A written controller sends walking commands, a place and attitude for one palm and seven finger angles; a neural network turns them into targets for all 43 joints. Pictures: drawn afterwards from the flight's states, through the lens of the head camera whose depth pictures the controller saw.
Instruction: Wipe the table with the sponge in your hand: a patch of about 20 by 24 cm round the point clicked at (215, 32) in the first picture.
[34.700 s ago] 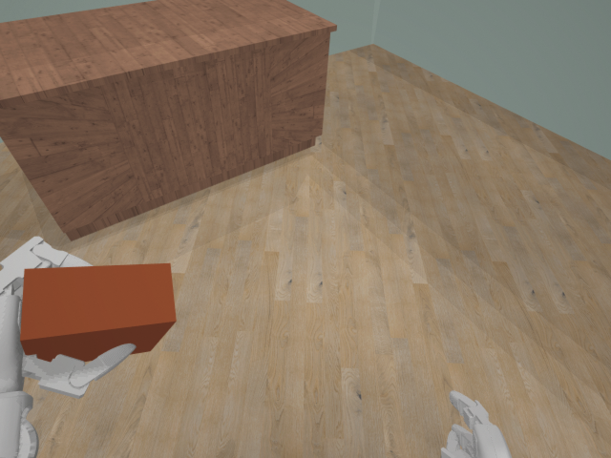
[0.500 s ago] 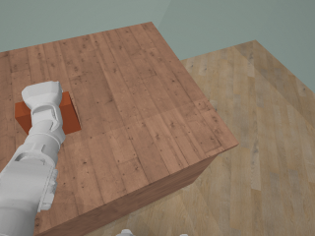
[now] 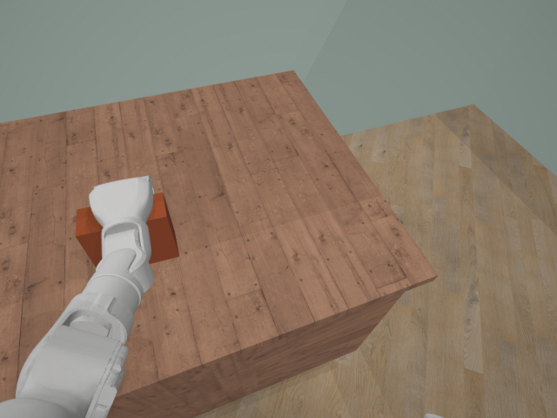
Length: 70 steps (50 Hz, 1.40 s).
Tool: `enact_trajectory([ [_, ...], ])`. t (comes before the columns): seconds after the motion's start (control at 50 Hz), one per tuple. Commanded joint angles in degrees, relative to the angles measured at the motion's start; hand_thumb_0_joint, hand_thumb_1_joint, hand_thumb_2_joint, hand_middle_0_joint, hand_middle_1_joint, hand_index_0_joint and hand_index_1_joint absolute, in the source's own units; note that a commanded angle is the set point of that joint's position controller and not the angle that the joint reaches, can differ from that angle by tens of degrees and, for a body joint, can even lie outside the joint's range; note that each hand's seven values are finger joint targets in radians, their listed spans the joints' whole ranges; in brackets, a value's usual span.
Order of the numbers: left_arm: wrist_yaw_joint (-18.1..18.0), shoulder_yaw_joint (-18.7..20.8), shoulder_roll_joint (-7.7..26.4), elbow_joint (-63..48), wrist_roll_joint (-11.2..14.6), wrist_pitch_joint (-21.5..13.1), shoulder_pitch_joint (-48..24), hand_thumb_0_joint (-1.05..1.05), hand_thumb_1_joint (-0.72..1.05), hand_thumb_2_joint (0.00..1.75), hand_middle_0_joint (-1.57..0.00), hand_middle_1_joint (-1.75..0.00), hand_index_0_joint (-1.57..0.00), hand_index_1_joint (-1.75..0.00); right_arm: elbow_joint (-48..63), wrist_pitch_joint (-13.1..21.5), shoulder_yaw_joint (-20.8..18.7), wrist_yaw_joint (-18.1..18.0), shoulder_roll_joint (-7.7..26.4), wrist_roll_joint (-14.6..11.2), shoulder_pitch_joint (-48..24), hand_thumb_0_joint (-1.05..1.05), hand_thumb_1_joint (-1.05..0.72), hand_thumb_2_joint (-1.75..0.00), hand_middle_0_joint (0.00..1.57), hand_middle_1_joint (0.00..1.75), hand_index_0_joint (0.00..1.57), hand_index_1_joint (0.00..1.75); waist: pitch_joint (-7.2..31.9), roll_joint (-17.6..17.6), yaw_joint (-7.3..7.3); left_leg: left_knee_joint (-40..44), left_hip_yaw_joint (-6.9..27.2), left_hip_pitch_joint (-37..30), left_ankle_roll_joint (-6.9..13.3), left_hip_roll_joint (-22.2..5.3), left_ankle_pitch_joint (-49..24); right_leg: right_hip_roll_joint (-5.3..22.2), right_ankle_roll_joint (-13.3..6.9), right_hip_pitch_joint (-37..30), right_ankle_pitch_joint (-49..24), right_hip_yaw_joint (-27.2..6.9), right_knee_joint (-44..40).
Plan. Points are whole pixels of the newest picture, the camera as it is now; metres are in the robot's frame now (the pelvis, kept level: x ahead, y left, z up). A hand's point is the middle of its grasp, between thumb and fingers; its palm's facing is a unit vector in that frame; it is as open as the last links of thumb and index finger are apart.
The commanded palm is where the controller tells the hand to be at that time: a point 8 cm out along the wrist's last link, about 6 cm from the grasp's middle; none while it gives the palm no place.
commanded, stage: wipe back along the middle lane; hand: left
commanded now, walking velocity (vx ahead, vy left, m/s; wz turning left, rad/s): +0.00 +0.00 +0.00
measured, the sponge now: (134, 240) +0.40 +0.27 -0.04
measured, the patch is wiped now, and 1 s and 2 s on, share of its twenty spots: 0.65 0.95 0.95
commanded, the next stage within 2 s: slide across to the third lane in 1.00 s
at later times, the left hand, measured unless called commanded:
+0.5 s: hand (139, 248) +0.36 +0.24 +0.00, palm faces -0.06 +0.00 -1.00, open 10.1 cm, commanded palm +0.32 +0.21 +0.03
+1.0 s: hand (147, 280) +0.31 +0.21 +0.00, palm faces -0.04 -0.02 -1.00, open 10.1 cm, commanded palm +0.27 +0.19 +0.03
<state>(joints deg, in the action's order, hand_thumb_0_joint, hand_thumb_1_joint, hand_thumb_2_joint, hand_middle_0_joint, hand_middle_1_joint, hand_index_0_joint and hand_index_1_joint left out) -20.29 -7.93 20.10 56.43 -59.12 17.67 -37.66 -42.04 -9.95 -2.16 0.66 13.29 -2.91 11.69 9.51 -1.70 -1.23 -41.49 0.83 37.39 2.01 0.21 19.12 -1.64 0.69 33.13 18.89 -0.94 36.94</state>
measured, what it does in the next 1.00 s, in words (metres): stands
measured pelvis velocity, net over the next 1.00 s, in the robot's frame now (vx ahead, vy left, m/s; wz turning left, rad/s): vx -0.01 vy -0.02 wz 0.01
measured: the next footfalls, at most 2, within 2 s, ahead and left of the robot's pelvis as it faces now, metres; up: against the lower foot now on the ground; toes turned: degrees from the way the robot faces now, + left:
none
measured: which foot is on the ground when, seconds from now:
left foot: down 0.00-1.00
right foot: down 0.00-1.00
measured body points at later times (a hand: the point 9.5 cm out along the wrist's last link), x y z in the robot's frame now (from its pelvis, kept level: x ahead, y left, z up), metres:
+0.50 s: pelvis +0.00 +0.00 +0.00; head +0.02 -0.01 +0.45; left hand +0.36 +0.23 +0.06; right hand +0.14 -0.25 -0.12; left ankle +0.00 +0.09 -0.72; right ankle -0.02 -0.14 -0.72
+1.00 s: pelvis -0.01 -0.02 +0.01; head +0.00 -0.04 +0.46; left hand +0.31 +0.21 +0.06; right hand +0.19 -0.25 -0.10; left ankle +0.00 +0.09 -0.72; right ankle -0.02 -0.14 -0.72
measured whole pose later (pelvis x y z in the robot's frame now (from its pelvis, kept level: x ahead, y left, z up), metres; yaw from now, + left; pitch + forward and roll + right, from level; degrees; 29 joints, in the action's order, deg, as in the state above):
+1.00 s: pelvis -0.01 -0.02 +0.01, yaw +1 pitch +7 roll -1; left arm -19.9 -15.5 13.9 32.2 -58.4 25.4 -14.5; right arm -38.1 -10.4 -0.5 -0.2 13.8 -4.4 6.4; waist 8.7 -2.4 3.0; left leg -38.3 0.9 27.6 0.6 0.3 18.2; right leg -1.5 -0.8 25.0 19.8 -0.9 37.4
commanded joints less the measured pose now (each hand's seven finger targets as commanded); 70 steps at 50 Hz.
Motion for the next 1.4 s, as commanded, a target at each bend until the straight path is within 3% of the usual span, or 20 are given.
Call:
enact_trajectory([
  [0.0, 1.5, -0.9, 3.6, -3.5, 0.3, 0.6, -9.3, 0.0, 0.1, 1.3, -1.2, -1.6, -1.2, -1.6, 5.9, 0.8, -2.5, -1.0, 9.1, 0.0, 0.0, 0.0, -0.9, -0.9, 0.2, 0.3, 0.2, 0.3, 13.8, 2.4, -1.09, 4.2, 0.7, -15.2, -0.2, -0.8, -18.3, -1.4, -4.2, -4.8, -18.1, 3.3, -3.5],
  [0.06, 1.4, -1.9, 2.5, -2.9, -0.3, 1.5, -7.8, 0.0, 0.1, 1.3, -1.2, -1.6, -1.2, -1.6, 6.2, 0.4, -2.2, -1.2, 8.8, -0.2, -1.2, 0.0, -0.9, -0.9, 0.2, 0.3, 0.2, 0.3, 12.0, 3.3, -1.0, 4.8, 0.7, -14.8, -0.4, -0.7, -17.3, -1.3, -4.3, -4.4, -17.2, 3.2, -3.8],
  [0.14, 1.4, -1.8, 1.7, -6.6, 0.5, 1.9, -3.1, 0.0, 0.1, 1.3, -1.2, -1.6, -1.2, -1.6, 7.5, 0.4, -2.1, -1.0, 8.4, -0.3, -2.5, 0.0, -0.9, -0.9, 0.2, 0.3, 0.2, 0.3, 14.0, 1.9, 0.56, 4.8, 0.8, -16.2, -0.6, -0.5, -19.2, -1.4, -4.6, -6.4, -18.8, 3.1, -3.6],
  [0.22, 1.4, -3.5, -0.4, -8.2, 0.8, 2.9, -2.6, 0.0, 0.1, 1.3, -1.2, -1.6, -1.2, -1.6, 7.8, 0.2, -2.0, -1.1, 8.2, -0.5, -3.8, 0.0, -0.9, -0.9, 0.2, 0.3, 0.2, 0.3, 11.0, 2.3, 0.17, 5.6, 1.2, -16.2, -0.7, -0.7, -17.4, -1.4, -4.7, -5.3, -16.1, 3.5, -4.1],
  [0.38, 1.5, -5.7, -4.1, -12.2, 1.5, 4.5, 1.1, 0.0, 0.1, 1.3, -1.2, -1.6, -1.2, -1.6, 8.8, 0.6, -1.8, -1.0, 7.6, -0.9, -6.6, 0.0, -0.9, -0.9, 0.2, 0.3, 0.2, 0.3, 10.9, 2.7, 1.1, 6.3, 1.5, -16.9, -0.8, -0.4, -16.3, -1.5, -5.0, -6.3, -14.9, 3.2, -4.2],
  [0.48, 1.8, -4.3, -2.3, -13.4, 1.9, 5.3, 4.0, 0.0, 0.1, 1.3, -1.2, -1.6, -1.2, -1.6, 9.1, 0.7, -1.5, -1.5, 7.9, -1.0, -7.3, 0.0, -0.9, -0.9, 0.2, 0.3, 0.2, 0.3, 10.7, 5.4, 1.69, 6.5, 1.2, -16.1, -0.5, 0.1, -15.6, -1.2, -4.9, -8.8, -16.8, 2.5, -4.6],
  [0.54, 2.1, -6.3, -3.8, -14.5, 1.7, 5.5, 4.9, 0.0, 0.1, 1.3, -1.2, -1.6, -1.2, -1.6, 9.5, 0.8, -1.2, -1.5, 7.8, -1.0, -8.0, 0.0, -0.9, -0.9, 0.2, 0.3, 0.2, 0.3, 9.1, 4.3, 1.55, 6.6, 0.8, -16.0, -0.5, 0.2, -14.4, -1.1, -4.8, -8.2, -16.1, 2.5, -4.8],
  [0.58, 2.1, -4.1, -2.0, -16.2, 1.9, 5.2, 8.3, 0.0, 0.1, 1.3, -1.2, -1.6, -1.2, -1.6, 10.0, 1.0, -1.3, -1.4, 7.8, -1.1, -8.3, 0.0, -0.9, -0.9, 0.2, 0.3, 0.2, 0.3, 10.5, 4.2, 2.67, 6.5, 1.2, -16.4, -0.7, 0.3, -15.6, -1.2, -5.0, -9.6, -17.1, 2.1, -4.3],
  [0.7, 2.3, -7.6, -5.2, -20.5, 2.2, 6.1, 12.4, 0.0, 0.1, 1.3, -1.2, -1.6, -1.2, -1.6, 11.2, 1.4, -1.1, -1.0, 7.6, -1.1, -9.7, 0.0, -0.9, -0.9, 0.2, 0.3, 0.2, 0.3, 9.1, 4.4, 2.76, 6.2, 0.9, -16.7, -0.4, 0.6, -15.3, -1.2, -5.1, -10.0, -17.8, 2.0, -4.2],
  [0.76, 2.6, -7.9, -5.1, -21.4, 2.1, 6.9, 14.1, 0.0, 0.1, 1.3, -1.2, -1.6, -1.2, -1.6, 11.4, 1.5, -0.8, -1.2, 7.5, -1.3, -10.9, 0.0, -0.9, -0.9, 0.2, 0.3, 0.2, 0.3, 7.5, 5.5, 2.66, 6.5, 0.7, -16.3, -0.4, 0.8, -14.3, -0.9, -4.9, -10.2, -18.2, 1.0, -4.8],
  [0.78, 2.4, -5.2, -2.7, -22.0, 2.3, 6.9, 14.2, 0.0, 0.1, 1.3, -1.2, -1.6, -1.2, -1.6, 11.1, 1.5, -0.9, -1.3, 7.8, -1.3, -11.2, 0.0, -0.9, -0.9, 0.2, 0.3, 0.2, 0.3, 7.9, 5.7, 3.23, 6.6, 1.1, -16.3, -0.5, 0.8, -14.4, -1.1, -5.1, -10.6, -18.3, 0.7, -4.7],
  [0.84, 2.9, -8.1, -5.4, -23.9, 2.6, 7.2, 16.4, 0.0, 0.1, 1.3, -1.2, -1.6, -1.2, -1.6, 11.9, 1.7, -0.6, -1.3, 7.4, -1.4, -11.7, 0.0, -0.9, -0.9, 0.2, 0.3, 0.2, 0.3, 7.8, 6.4, 3.16, 6.4, 0.7, -16.6, -0.3, 1.0, -14.5, -0.9, -4.9, -11.3, -19.5, 0.6, -4.6],
  [0.88, 2.7, -5.8, -3.0, -24.4, 2.2, 7.2, 18.2, 0.0, 0.1, 1.3, -1.2, -1.6, -1.2, -1.6, 11.8, 1.8, -0.7, -1.3, 7.7, -1.4, -12.2, 0.0, -0.9, -0.9, 0.2, 0.3, 0.2, 0.3, 8.2, 5.7, 3.88, 6.4, 0.9, -16.7, -0.6, 1.2, -15.1, -0.9, -5.1, -11.9, -20.2, -0.1, -4.3],
  [0.9, 3.0, -8.6, -5.7, -26.0, 2.6, 7.2, 19.2, 0.0, 0.1, 1.3, -1.2, -1.6, -1.2, -1.6, 12.6, 1.9, -0.4, -1.2, 7.3, -1.4, -12.4, 0.0, -0.9, -0.9, 0.2, 0.3, 0.2, 0.3, 7.9, 5.2, 3.67, 6.4, 0.7, -16.8, -0.4, 1.2, -15.0, -0.8, -5.0, -12.1, -20.3, 0.6, -4.1],
  [0.94, 3.1, -8.7, -5.7, -26.7, 2.5, 7.3, 20.5, 0.0, 0.1, 1.3, -1.2, -1.6, -1.2, -1.6, 12.8, 2.0, -0.4, -1.1, 7.2, -1.6, -13.0, 0.0, -0.9, -0.9, 0.2, 0.3, 0.2, 0.3, 7.2, 6.1, 3.83, 6.6, 0.8, -16.5, -0.5, 1.3, -14.2, -0.8, -4.9, -11.7, -19.1, 0.3, -4.3],
  [0.98, 2.9, -6.4, -3.2, -27.6, 2.3, 7.4, 20.2, 0.0, 0.1, 1.3, -1.2, -1.6, -1.2, -1.6, 12.6, 2.1, -0.5, -1.3, 7.5, -1.6, -13.4, 0.0, -0.9, -0.9, 0.2, 0.3, 0.2, 0.3, 6.7, 5.6, 4.15, 7.0, 1.0, -16.5, -0.5, 1.4, -13.2, -1.0, -5.1, -11.7, -18.2, -0.5, -4.7],
  [1.04, 3.2, -9.0, -5.3, -27.6, 2.0, 8.1, 18.2, 0.0, 0.1, 1.3, -1.2, -1.6, -1.2, -1.6, 12.7, 2.0, -0.1, -1.6, 7.2, -1.6, -13.8, 0.0, -0.9, -0.9, 0.2, 0.3, 0.2, 0.3, 4.0, 6.2, 3.3, 7.4, 0.7, -16.1, -0.3, 1.5, -11.0, -0.8, -4.8, -10.1, -15.2, -0.3, -5.5],
  [1.08, 3.0, -5.7, -1.8, -27.2, 1.6, 8.1, 15.3, 0.0, 0.1, 1.3, -1.2, -1.6, -1.2, -1.6, 12.1, 2.0, -0.1, -2.2, 7.6, -1.5, -13.9, 0.0, -0.9, -0.9, 0.2, 0.3, 0.2, 0.3, 4.0, 5.1, 3.54, 7.8, 1.1, -15.8, -0.4, 1.6, -9.6, -1.0, -5.0, -9.7, -13.2, -0.8, -5.8],
  [1.2, 3.5, -10.7, -6.3, -31.3, 1.2, 6.6, 9.4, 0.0, 0.1, 1.3, -1.2, -1.6, -1.2, -1.6, 12.2, 2.3, -0.6, -2.3, 6.8, -1.2, -13.9, 0.0, -0.9, -0.9, 0.2, 0.3, 0.2, 0.3, 9.5, 2.1, 2.66, 7.0, 1.0, -19.8, 0.1, 1.2, -11.9, -0.8, -5.1, -10.4, -14.1, 0.3, -5.1],
  [1.38, 2.6, -11.7, -8.4, -30.3, 2.8, 4.1, 5.9, 0.0, 0.1, 1.3, -1.2, -1.6, -1.2, -1.6, 10.9, 3.0, -0.9, -1.8, 6.5, -1.2, -14.6, 0.0, -0.9, -0.9, 0.2, 0.3, 0.2, 0.3, 7.8, 5.4, 2.37, 8.1, 1.7, -19.5, 0.0, 0.7, -10.7, -1.0, -4.9, -9.7, -13.0, 0.3, -6.0],
])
